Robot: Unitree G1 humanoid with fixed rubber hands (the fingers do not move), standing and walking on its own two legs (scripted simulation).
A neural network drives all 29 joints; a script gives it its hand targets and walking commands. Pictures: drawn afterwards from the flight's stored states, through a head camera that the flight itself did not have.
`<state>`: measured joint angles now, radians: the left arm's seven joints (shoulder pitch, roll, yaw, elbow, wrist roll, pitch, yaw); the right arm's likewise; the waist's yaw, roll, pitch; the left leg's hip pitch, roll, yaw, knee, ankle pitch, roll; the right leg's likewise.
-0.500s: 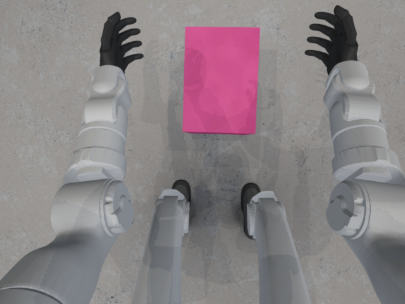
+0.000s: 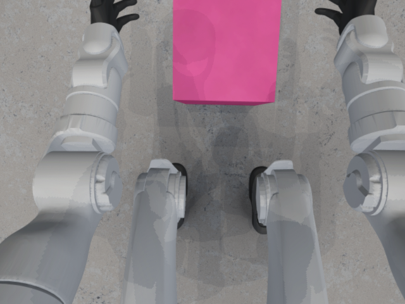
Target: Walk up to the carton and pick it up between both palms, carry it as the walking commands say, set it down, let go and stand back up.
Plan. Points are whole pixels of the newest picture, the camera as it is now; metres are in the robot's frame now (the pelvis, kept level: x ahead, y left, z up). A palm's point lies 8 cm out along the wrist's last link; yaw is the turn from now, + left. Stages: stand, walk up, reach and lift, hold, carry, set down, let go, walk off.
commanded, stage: reach and lift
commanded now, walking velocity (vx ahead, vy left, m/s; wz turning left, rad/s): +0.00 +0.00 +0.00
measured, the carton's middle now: (223, 41) +0.56 -0.01 -0.34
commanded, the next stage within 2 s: none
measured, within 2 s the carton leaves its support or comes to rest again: neither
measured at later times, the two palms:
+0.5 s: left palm (137, 52) +0.52 +0.18 -0.27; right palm (314, 48) +0.53 -0.19 -0.27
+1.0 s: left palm (141, 50) +0.53 +0.17 -0.27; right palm (312, 46) +0.53 -0.19 -0.27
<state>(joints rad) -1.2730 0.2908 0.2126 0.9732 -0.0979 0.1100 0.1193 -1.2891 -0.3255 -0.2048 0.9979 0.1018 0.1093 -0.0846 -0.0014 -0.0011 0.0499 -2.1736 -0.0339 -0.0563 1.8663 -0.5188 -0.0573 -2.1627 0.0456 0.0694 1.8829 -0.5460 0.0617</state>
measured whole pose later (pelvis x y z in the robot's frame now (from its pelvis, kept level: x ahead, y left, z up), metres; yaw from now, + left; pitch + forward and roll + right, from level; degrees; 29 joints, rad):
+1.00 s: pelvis -0.02 +0.00 -0.09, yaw +0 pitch +37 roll +0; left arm -1.50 0.36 0.07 1.20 -0.24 0.02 0.12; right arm -1.52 -0.38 -0.06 1.21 0.23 0.03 -0.10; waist 0.00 0.01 0.39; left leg -2.28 -0.02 -0.06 2.17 -0.54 -0.06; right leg -2.27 0.03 0.05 2.19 -0.57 0.05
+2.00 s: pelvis +0.00 +0.00 -0.09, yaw +0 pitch +37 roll +1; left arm -1.45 0.26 0.24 1.07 -0.05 0.16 0.08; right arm -1.45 -0.26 -0.23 1.05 0.03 0.17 -0.06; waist 0.00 0.01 0.36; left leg -2.27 -0.05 -0.07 2.22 -0.60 -0.08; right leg -2.26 0.05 0.06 2.24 -0.62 0.05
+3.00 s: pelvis +0.00 +0.00 -0.03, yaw +0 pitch +47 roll +1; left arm -1.22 0.06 0.43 0.70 0.13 0.32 0.10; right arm -1.25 -0.08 -0.42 0.73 -0.15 0.31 -0.10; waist 0.01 0.00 0.02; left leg -2.24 -0.09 -0.08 1.98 -0.55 -0.10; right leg -2.25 0.10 0.09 1.99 -0.56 0.07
